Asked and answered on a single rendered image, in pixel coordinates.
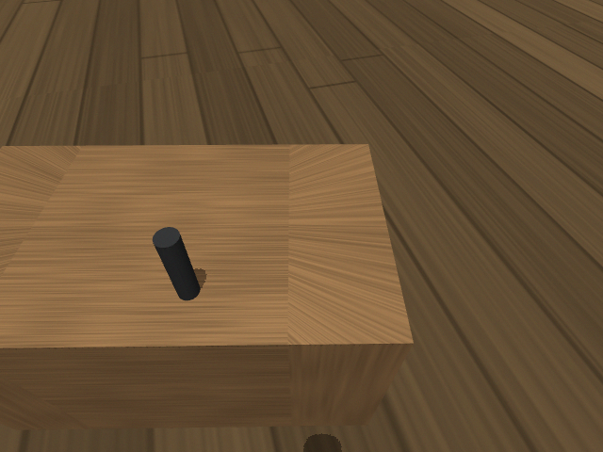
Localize can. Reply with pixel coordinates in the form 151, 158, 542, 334
153, 227, 200, 300

